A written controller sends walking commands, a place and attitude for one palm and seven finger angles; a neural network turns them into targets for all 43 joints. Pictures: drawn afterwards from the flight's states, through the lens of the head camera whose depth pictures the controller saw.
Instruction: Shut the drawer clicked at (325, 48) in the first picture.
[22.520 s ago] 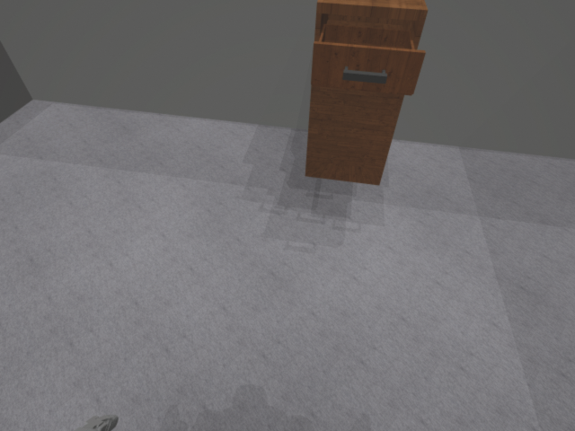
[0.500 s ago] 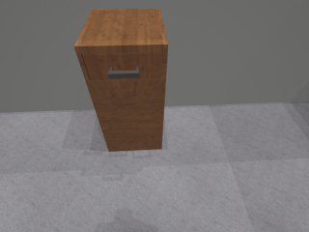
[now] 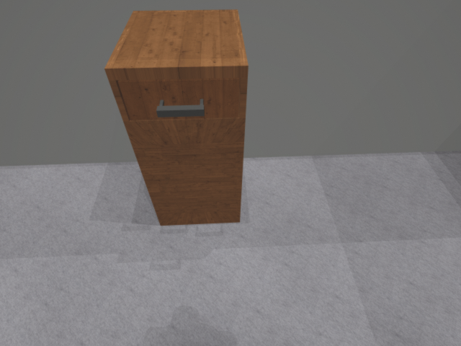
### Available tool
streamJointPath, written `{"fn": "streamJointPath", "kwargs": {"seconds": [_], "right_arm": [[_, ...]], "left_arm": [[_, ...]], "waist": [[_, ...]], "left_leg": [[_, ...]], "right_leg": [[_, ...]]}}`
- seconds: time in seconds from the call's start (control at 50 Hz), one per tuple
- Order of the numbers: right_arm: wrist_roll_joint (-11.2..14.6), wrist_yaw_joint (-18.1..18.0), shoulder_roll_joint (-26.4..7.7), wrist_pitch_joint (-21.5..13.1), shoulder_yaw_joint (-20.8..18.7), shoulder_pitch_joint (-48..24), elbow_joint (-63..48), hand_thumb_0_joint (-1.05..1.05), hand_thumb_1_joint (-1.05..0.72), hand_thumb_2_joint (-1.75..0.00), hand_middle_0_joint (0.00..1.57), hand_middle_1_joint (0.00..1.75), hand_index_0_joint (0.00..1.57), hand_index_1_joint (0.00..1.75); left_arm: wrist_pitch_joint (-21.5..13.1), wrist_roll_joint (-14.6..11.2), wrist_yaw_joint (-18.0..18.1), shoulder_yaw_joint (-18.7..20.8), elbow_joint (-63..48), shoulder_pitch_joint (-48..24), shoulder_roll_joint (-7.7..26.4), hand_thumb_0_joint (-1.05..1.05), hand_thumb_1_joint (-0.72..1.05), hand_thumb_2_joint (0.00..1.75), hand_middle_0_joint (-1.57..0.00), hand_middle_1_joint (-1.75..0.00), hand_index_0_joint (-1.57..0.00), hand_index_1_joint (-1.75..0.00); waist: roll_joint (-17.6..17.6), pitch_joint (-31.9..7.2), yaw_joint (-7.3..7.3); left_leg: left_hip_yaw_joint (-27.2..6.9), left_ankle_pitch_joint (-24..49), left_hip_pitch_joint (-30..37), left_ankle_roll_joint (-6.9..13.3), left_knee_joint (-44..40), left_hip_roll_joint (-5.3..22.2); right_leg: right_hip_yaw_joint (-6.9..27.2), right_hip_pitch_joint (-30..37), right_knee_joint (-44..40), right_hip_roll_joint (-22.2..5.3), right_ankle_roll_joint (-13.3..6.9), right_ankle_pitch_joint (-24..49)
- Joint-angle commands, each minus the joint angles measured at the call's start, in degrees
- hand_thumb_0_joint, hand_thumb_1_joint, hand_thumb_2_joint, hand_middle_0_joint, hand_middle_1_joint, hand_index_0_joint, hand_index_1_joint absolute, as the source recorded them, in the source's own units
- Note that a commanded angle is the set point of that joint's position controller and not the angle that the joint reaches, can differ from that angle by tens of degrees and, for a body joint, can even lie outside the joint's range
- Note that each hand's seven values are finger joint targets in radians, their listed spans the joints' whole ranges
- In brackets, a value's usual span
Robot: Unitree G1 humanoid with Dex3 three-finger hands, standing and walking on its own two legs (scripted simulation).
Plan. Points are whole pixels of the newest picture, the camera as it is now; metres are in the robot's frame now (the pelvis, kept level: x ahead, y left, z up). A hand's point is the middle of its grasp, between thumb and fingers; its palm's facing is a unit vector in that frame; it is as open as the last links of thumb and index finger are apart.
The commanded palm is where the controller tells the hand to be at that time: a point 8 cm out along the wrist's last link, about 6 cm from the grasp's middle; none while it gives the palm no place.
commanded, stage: look to check the result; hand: left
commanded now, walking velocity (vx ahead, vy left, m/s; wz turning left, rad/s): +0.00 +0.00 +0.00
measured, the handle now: (181, 106) +0.76 +0.20 -0.03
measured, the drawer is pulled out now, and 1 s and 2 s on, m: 0.00 0.00 0.00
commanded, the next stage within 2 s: stand and wait in 0.20 s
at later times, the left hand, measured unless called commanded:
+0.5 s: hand out of the picture -0.02 +0.14 -0.17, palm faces +0.07 -0.98 -0.18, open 7.4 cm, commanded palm none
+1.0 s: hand out of the picture -0.02 +0.13 -0.17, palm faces +0.07 -0.98 -0.17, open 7.4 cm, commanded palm none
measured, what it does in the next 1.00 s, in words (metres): stands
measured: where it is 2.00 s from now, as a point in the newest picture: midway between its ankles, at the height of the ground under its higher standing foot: outside the picture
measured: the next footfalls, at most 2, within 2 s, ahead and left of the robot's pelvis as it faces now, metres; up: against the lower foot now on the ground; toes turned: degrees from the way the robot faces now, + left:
none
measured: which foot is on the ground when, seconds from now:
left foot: down 0.00-1.00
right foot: down 0.00-1.00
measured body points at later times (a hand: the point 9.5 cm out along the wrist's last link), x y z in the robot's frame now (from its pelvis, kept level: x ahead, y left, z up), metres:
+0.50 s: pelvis +0.01 -0.01 +0.00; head +0.02 -0.02 +0.45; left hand -0.02 +0.19 -0.16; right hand -0.01 -0.22 -0.17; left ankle +0.04 +0.12 -0.74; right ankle -0.04 -0.09 -0.74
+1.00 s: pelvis +0.02 -0.02 +0.00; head +0.02 -0.03 +0.45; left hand -0.02 +0.18 -0.16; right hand +0.00 -0.23 -0.17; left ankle +0.04 +0.12 -0.74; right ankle -0.04 -0.09 -0.74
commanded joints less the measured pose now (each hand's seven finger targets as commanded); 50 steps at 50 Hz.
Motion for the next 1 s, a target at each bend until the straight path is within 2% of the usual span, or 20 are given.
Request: {"fn": "streamJointPath", "kwargs": {"seconds": [0.0,0.06,0.1,0.16,0.22,0.32,0.42,0.5,0.58,0.66,0.76,0.84,0.9,0.98], "right_arm": [[-0.03,0.04,-4.12,-0.54,-0.42,4.71,-1.07,0.0,-0.9,-0.9,0.2,0.3,0.2,0.3],[0.02,-0.03,-4.61,-0.61,-0.43,4.36,-1.17,0.0,-0.9,-0.9,0.2,0.3,0.2,0.3],[-0.05,-0.08,-4.42,-0.66,-0.27,4.47,-0.95,0.0,-0.9,-0.9,0.2,0.3,0.2,0.3],[0.03,-0.05,-4.62,-0.51,-0.27,4.23,-1.04,0.0,-0.9,-0.9,0.2,0.3,0.2,0.3],[-0.12,-0.05,-4.74,-0.42,-0.13,4.18,-0.9,0.0,-0.9,-0.9,0.2,0.3,0.2,0.3],[-0.1,-0.09,-4.69,-0.6,-0.17,4.23,-0.88,0.0,-0.9,-0.9,0.2,0.3,0.2,0.3],[-0.06,-0.14,-4.76,-0.54,-0.19,4.07,-0.83,0.0,-0.9,-0.9,0.2,0.3,0.2,0.3],[-0.09,-0.09,-4.48,-0.35,-0.07,4.12,-0.53,0.0,-0.9,-0.9,0.2,0.3,0.2,0.3],[-0.08,-0.09,-4.51,-0.24,-0.13,4.1,-0.62,0.0,-0.9,-0.9,0.2,0.3,0.2,0.3],[-0.01,-0.2,-4.82,-0.31,-0.24,4.27,-0.81,0.0,-0.9,-0.9,0.2,0.3,0.2,0.3],[0.0,-0.24,-4.66,-0.24,-0.19,4.12,-0.72,0.0,-0.9,-0.9,0.2,0.3,0.2,0.3],[-0.01,-0.34,-4.6,-0.27,-0.18,4.25,-0.62,0.0,-0.9,-0.9,0.2,0.3,0.2,0.3],[0.02,-0.27,-4.45,-0.12,-0.12,4.4,-0.59,0.0,-0.9,-0.9,0.2,0.3,0.2,0.3],[0.02,-0.3,-4.57,-0.19,-0.17,4.18,-0.7,0.0,-0.9,-0.9,0.2,0.3,0.2,0.3]], "left_arm": [[-0.37,-0.29,0.43,0.64,-0.38,5.46,5.22,0.0,0.9,0.9,-0.2,-0.3,-0.2,-0.3],[-0.43,-0.23,0.47,0.76,-0.44,5.58,5.55,0.0,0.9,0.9,-0.2,-0.3,-0.2,-0.3],[-0.35,-0.31,0.42,0.74,-0.45,5.16,5.5,0.0,0.9,0.9,-0.2,-0.3,-0.2,-0.3],[-0.3,-0.26,0.49,0.78,-0.5,5.46,5.65,0.0,0.9,0.9,-0.2,-0.3,-0.2,-0.3],[-0.21,-0.36,0.37,0.7,-0.51,5.02,5.56,0.0,0.9,0.9,-0.2,-0.3,-0.2,-0.3],[-0.38,-0.39,0.39,0.91,-0.71,4.83,5.97,0.0,0.9,0.9,-0.2,-0.3,-0.2,-0.3],[-0.45,-0.39,0.5,0.86,-0.78,4.95,6.03,0.0,0.9,0.9,-0.2,-0.3,-0.2,-0.3],[-0.33,-0.41,0.52,0.84,-0.81,4.73,6.04,0.0,0.9,0.9,-0.2,-0.3,-0.2,-0.3],[-0.34,-0.42,0.53,0.84,-0.87,4.97,6.09,0.0,0.9,0.9,-0.2,-0.3,-0.2,-0.3],[-0.49,-0.37,0.65,0.93,-1.01,5.23,6.2,0.0,0.9,0.9,-0.2,-0.3,-0.2,-0.3],[-0.39,-0.38,0.63,0.94,-0.86,5.42,6.08,0.0,0.9,0.9,-0.2,-0.3,-0.2,-0.3],[-0.48,-0.42,0.63,0.97,-0.76,5.56,6.03,0.0,0.9,0.9,-0.2,-0.3,-0.2,-0.3],[-0.38,-0.46,0.6,0.9,-0.81,5.34,6.16,0.0,0.9,0.9,-0.2,-0.3,-0.2,-0.3],[-0.45,-0.46,0.61,0.95,-0.74,5.87,6.21,0.0,0.9,0.9,-0.2,-0.3,-0.2,-0.3]], "waist": [[-0.61,2.81,-0.53],[-1.2,2.71,-0.36],[0.16,3.18,-0.45],[-1.34,3.72,-0.31],[-0.03,4.73,-0.41],[-0.91,2.88,-0.31],[-1.68,3.14,-0.31],[-0.71,4.54,-0.29],[-1.42,4.33,-0.29],[-2.09,2.83,-0.33],[-0.87,4.3,-0.21],[-1.75,3.77,-0.32],[-1.32,4.72,-0.34],[-1.95,4.12,-0.18]], "left_leg": [[-3.67,7.3,4.02,2.35,-3.19,4.67],[-3.5,8.48,4.1,2.27,-2.91,4.75],[-3.48,8.56,3.83,2.25,-3.21,4.76],[-3.55,7.99,3.79,2.23,-3.17,4.82],[-3.54,6.63,3.62,2.1,-3.53,4.67],[-3.2,8.78,4.23,2.05,-3.09,4.8],[-2.82,9.35,4.64,1.96,-2.73,4.79],[-2.76,8.09,4.05,1.82,-3.04,4.74],[-2.66,7.67,4.43,1.72,-2.69,4.8],[-2.38,8.82,4.88,1.7,-2.02,4.72],[-2.36,8.41,4.61,1.62,-2.25,4.82],[-2.05,8.32,4.65,1.59,-2.15,4.8],[-2.25,7.32,4.35,1.51,-2.4,4.73],[-1.96,7.83,4.62,1.47,-1.91,4.75]], "right_leg": [[5.61,-7.03,-7.21,-6.39,-0.98,6.75],[5.46,-6.39,-7.07,-6.29,-0.84,8.46],[5.47,-6.04,-7.01,-6.37,-0.94,8.64],[5.35,-6.36,-7.45,-6.26,-0.85,7.91],[5.52,-6.94,-7.89,-6.34,-1.03,6.11],[5.4,-5.16,-7.49,-6.5,-0.88,9.83],[5.56,-5.03,-7.52,-6.59,-0.71,12.49],[5.65,-5.83,-7.99,-6.47,-0.79,10.33],[5.63,-6.05,-8.3,-6.52,-0.71,9.94],[5.7,-4.71,-7.93,-6.62,-0.2,13.82],[5.68,-5.66,-8.3,-6.5,-0.28,12.61],[5.96,-4.88,-8.34,-6.63,0.2,14.72],[5.84,-5.65,-8.75,-6.5,0.15,12.04],[5.78,-5.23,-8.74,-6.67,0.53,13.76]]}}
